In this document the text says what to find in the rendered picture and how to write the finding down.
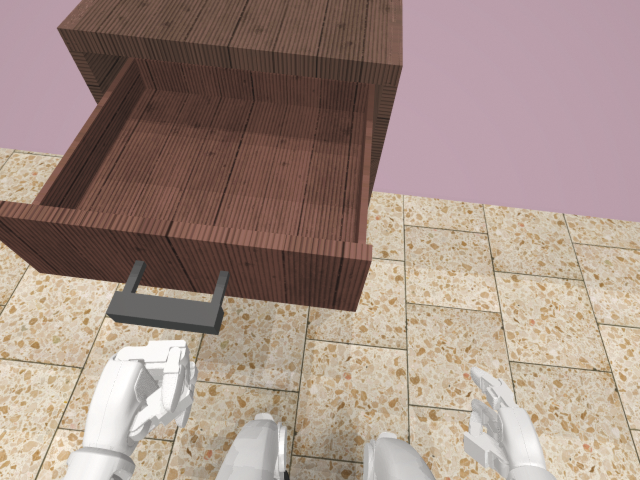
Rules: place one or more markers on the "left robot thigh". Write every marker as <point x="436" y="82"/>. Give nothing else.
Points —
<point x="258" y="452"/>

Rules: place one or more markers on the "drawer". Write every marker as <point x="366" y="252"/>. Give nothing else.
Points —
<point x="198" y="169"/>

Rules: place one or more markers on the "handle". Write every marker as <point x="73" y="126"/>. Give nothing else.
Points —
<point x="129" y="307"/>

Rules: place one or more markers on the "robot left hand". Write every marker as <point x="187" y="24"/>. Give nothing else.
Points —
<point x="160" y="374"/>

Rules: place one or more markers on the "robot left forearm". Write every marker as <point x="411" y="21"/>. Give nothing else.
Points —
<point x="99" y="464"/>

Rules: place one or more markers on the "cabinet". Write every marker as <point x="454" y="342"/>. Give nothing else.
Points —
<point x="348" y="40"/>

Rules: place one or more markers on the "robot right hand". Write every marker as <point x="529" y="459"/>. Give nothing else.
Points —
<point x="511" y="440"/>

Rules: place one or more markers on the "right robot shin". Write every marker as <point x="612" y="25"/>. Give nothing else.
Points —
<point x="387" y="435"/>

